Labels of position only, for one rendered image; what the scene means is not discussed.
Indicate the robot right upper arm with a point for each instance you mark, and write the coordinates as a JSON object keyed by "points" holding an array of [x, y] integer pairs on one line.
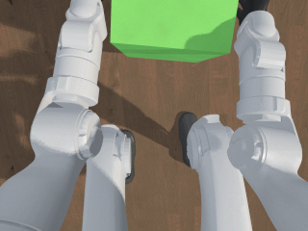
{"points": [[269, 158]]}

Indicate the robot right forearm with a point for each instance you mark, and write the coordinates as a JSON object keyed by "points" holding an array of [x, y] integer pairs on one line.
{"points": [[262, 74]]}

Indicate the robot left forearm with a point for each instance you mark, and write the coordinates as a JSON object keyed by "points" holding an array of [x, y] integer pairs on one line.
{"points": [[78, 59]]}

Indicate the carton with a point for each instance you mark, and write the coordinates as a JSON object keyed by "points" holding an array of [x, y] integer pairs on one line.
{"points": [[189, 31]]}

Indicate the robot left foot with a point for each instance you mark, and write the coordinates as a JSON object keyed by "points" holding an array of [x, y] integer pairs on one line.
{"points": [[129, 135]]}

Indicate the robot left upper arm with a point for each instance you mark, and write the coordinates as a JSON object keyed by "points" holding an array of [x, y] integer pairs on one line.
{"points": [[37, 198]]}

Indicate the robot right hand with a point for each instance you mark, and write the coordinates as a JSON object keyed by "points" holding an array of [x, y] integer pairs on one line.
{"points": [[250, 6]]}

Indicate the robot left thigh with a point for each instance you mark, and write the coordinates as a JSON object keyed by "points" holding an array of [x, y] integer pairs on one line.
{"points": [[104, 200]]}

